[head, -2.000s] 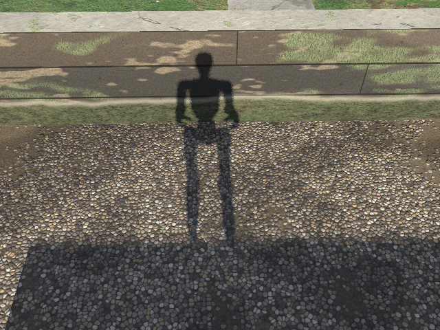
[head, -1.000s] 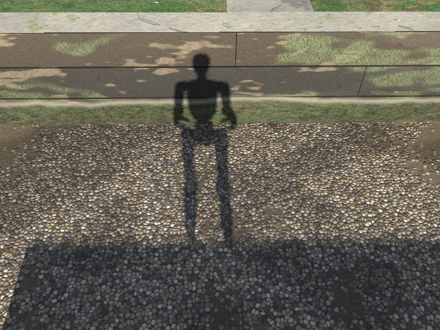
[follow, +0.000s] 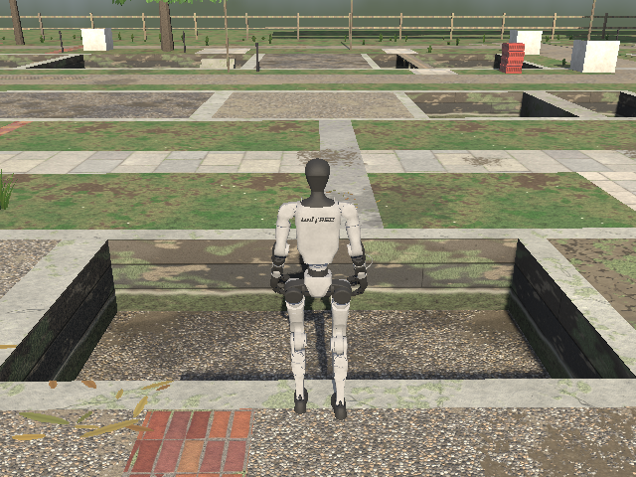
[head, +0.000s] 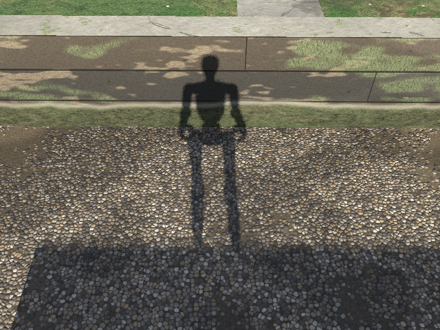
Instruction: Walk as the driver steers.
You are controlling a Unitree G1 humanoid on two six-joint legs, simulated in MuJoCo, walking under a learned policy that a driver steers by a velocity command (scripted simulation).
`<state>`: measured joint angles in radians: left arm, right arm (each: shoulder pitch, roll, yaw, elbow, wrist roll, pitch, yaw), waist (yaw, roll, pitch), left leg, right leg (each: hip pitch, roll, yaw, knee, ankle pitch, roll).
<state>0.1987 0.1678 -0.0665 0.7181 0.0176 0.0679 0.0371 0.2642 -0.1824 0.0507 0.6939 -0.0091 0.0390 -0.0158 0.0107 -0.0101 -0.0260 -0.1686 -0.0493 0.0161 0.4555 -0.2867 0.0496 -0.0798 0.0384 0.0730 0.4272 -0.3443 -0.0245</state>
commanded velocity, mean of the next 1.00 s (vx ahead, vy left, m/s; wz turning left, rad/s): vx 0.33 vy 0.00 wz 0.00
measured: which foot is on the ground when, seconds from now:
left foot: down 0.00-1.00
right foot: down 0.00-1.00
